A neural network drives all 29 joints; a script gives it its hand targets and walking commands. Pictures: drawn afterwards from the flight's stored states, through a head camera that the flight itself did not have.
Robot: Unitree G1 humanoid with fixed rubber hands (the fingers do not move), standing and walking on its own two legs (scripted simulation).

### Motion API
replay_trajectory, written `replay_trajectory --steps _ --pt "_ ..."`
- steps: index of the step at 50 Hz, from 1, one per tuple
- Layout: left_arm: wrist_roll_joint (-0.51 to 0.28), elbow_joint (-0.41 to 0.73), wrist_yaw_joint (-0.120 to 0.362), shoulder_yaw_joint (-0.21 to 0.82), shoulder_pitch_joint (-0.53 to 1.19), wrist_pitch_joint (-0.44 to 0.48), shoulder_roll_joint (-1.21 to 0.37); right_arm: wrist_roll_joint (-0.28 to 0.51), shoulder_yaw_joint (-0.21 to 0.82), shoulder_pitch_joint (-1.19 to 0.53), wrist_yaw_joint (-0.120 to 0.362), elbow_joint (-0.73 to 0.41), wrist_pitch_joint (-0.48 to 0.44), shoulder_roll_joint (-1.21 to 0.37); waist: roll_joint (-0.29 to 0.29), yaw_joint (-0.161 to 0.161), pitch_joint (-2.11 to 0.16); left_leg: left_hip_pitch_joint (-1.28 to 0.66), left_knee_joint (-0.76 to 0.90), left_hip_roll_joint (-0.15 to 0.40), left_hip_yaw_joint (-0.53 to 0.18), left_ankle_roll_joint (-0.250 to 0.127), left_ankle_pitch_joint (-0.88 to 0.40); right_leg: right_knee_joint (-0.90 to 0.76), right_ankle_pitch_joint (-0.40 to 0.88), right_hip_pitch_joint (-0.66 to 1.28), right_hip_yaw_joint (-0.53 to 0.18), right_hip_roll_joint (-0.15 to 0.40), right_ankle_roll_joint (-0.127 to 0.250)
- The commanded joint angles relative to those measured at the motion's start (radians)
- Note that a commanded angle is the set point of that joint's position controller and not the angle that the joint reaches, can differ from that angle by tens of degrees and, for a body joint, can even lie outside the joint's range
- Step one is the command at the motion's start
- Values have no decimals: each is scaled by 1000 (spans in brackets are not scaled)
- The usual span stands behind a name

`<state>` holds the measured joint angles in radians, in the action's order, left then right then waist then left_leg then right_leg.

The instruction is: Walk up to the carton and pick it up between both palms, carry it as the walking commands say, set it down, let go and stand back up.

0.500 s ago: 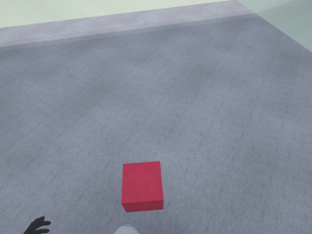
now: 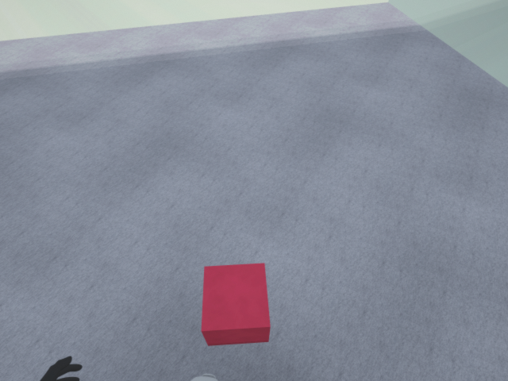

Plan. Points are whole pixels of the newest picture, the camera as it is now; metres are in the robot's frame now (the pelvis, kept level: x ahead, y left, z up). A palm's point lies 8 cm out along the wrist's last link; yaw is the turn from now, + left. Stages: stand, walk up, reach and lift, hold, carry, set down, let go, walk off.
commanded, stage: walk up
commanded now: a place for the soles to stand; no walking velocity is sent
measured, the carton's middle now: (236, 304) +0.48 +0.08 -0.65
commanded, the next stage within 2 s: none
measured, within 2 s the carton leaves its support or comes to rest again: neither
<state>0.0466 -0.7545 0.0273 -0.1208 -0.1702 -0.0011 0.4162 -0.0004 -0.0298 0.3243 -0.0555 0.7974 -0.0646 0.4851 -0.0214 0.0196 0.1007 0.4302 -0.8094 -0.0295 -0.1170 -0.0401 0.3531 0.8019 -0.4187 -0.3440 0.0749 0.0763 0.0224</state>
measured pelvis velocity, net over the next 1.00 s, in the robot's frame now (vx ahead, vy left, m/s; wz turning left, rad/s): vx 0.01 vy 0.01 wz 0.03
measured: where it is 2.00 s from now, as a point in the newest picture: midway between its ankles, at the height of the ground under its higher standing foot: outside the picture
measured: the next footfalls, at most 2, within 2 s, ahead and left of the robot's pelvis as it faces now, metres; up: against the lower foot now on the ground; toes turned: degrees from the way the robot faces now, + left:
left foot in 0.02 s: +0.10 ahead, +0.18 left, +0.00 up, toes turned -5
left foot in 1.46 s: +0.11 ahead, +0.18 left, +0.00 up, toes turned -2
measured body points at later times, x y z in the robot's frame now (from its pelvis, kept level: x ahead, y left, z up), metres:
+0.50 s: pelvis +0.01 +0.01 -0.01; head +0.04 +0.01 +0.44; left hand +0.13 +0.34 -0.10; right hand +0.09 -0.34 -0.10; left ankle +0.06 +0.17 -0.71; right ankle +0.01 -0.10 -0.71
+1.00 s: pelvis +0.01 +0.01 +0.00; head +0.04 +0.00 +0.45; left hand +0.13 +0.35 -0.08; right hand +0.10 -0.34 -0.10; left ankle +0.05 +0.18 -0.68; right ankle +0.02 -0.10 -0.71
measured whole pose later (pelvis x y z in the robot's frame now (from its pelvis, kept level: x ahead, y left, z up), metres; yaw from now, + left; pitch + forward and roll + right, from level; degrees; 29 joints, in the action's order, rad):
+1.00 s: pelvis +0.01 +0.01 +0.00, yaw +2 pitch -2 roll +2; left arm 0.05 -0.78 0.03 -0.12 -0.16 0.00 0.42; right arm 0.00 -0.03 0.31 -0.06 0.81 -0.07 0.48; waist -0.02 0.02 0.10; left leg 0.47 -0.96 -0.04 -0.12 -0.03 0.49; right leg 0.83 -0.45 -0.35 0.07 0.09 0.02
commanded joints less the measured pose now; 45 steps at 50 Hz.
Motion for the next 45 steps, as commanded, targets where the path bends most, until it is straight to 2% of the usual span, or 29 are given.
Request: replay_trajectory --steps 1,2,3,6,7,9,10,12,16,17,19,20,21,24,26,27,28,30,32,33,34,35,36,37,38,41,43,44,45 --pt "-39 104 -4 -25 37 -9 158 -36 -86 126 -18 -20 -44 266 181 -13 -103 -167 259 206 -413 -152 -233 162 -8 -169 -42 -17 21" --pt "-42 107 -9 -22 52 -21 165 -32 -87 93 -20 -50 -40 288 184 -19 -74 -90 338 293 -593 -250 -157 199 -269 -186 -104 -46 -3" --pt "-42 96 -8 -24 48 -25 181 -30 -92 61 -23 -42 -40 305 156 -24 -86 -90 331 303 -612 -284 -175 208 -286 -173 -167 -32 -7" --pt "-34 30 -3 -36 -35 -1 183 -29 -78 -46 -17 -60 -18 259 186 28 -95 7 245 198 -436 -186 -169 -32 -95 -26 -95 -36 6" --pt "-28 19 -4 -39 -55 8 196 -28 -61 -65 -13 -71 -9 227 121 49 -81 92 191 153 -351 -144 -170 -159 -41 75 -112 -32 24" --pt "-6 30 -8 -63 -53 18 289 -13 -43 -69 -12 -76 0 140 -140 71 -41 287 -133 -43 12 -18 -24 -438 -278 165 -410 216 132" --pt "-8 39 -6 -60 -32 24 301 -18 -52 -53 -19 -62 3 156 -136 61 -29 278 -217 -31 72 -4 181 -478 -187 115 -501 344 200" --pt "-16 52 -4 -50 27 23 270 -14 -63 13 -14 -37 -5 182 -111 12 8 209 -273 20 99 1 207 -407 -17 63 -381 328 231" --pt "-32 62 -8 -32 43 12 233 -17 -60 112 -4 -3 -36 138 -105 -31 -87 -62 113 -27 175 -16 -115 -116 388 73 -94 153 129" --pt "-38 63 -7 -24 37 6 206 -22 -69 129 -7 1 -42 154 -81 -29 -117 -132 127 -15 93 -28 -267 -10 377 41 -49 108 91" --pt "-45 95 -8 -29 56 -7 167 -33 -83 135 -18 -32 -50 290 145 -18 -132 -186 238 224 -514 -190 -389 196 -36 -181 -64 -42 4" --pt "-48 94 -11 -24 61 -19 182 -24 -82 119 -19 -29 -48 286 133 -32 -151 -172 260 294 -572 -276 -404 220 -286 -173 -126 -42 -6" --pt "-40 94 -12 -22 75 -18 169 -25 -90 85 -25 -26 -42 289 159 -30 -136 -157 256 295 -575 -289 -386 207 -275 -186 -150 -28 -8" --pt "-32 34 -10 -37 -23 10 191 -23 -67 -38 -21 -58 -16 247 118 41 -112 22 158 179 -390 -179 -321 -101 -38 15 -108 -31 17" --pt "-7 20 -11 -59 -65 22 273 -12 -39 -67 -17 -71 -10 135 -121 71 -68 283 -105 -5 -78 -35 -153 -371 -173 196 -364 160 105" --pt "-12 35 -8 -55 -44 25 301 -11 -44 -61 -23 -60 -4 150 -179 67 -48 286 -205 -48 81 -9 128 -447 -94 158 -475 325 202" --pt "-17 39 -4 -52 -19 28 287 -16 -52 -58 -25 -51 -7 178 -107 44 -33 252 -269 -3 86 4 231 -423 21 101 -475 365 238" --pt "-25 52 -8 -50 30 23 262 -14 -58 21 -16 -33 -18 176 -118 7 -10 170 -208 46 127 2 235 -333 140 64 -308 310 221" --pt "-27 61 -7 -34 78 13 247 -15 -64 87 -7 -7 -32 161 -129 -40 -19 -12 9 -3 186 -5 8 -218 238 -12 -154 207 151" --pt "-36 63 -5 -32 84 6 236 -15 -72 147 -6 18 -37 157 -102 -58 -69 -126 101 -33 179 -8 -96 -121 236 -27 -95 153 123" --pt "-35 63 -5 -27 61 -2 209 -23 -75 144 -9 17 -45 172 -50 -46 -98 -162 152 -14 59 -28 -188 7 223 -35 -42 91 84" --pt "-37 84 -9 -28 72 -2 188 -34 -89 152 -15 1 -46 240 96 -44 -127 -206 175 111 -230 -97 -302 174 160 -124 -27 24 36" --pt "-43 96 -10 -23 76 -13 164 -32 -82 123 -18 -29 -49 277 138 -25 -112 -174 263 255 -556 -202 -356 196 -140 -213 -76 -38 -2" --pt "-46 92 -11 -25 88 -24 178 -23 -86 98 -22 -19 -46 298 128 -28 -104 -103 293 301 -616 -283 -318 234 -283 -170 -152 -34 -4" --pt "-45 80 -12 -25 72 -20 179 -26 -86 48 -26 -31 -42 288 124 -19 -103 -78 287 302 -603 -285 -295 220 -292 -158 -162 -35 3" --pt "-26 16 -9 -38 -47 8 190 -22 -61 -74 -19 -55 -15 221 124 51 -121 92 168 172 -366 -156 -213 -107 -30 85 -117 -27 22" --pt "-7 14 -13 -61 -52 22 291 -10 -39 -90 -17 -59 -7 138 -181 82 -54 306 -152 -48 -2 -17 -47 -427 -204 189 -426 225 125" --pt "-14 27 -12 -55 -28 28 305 -12 -47 -77 -23 -51 -2 159 -164 60 -34 309 -231 -28 65 -1 207 -456 -47 141 -492 359 204" --pt "-17 28 -9 -48 -7 28 291 -18 -55 -62 -22 -40 -4 178 -97 33 -10 254 -287 -2 74 6 240 -423 68 80 -456 361 220"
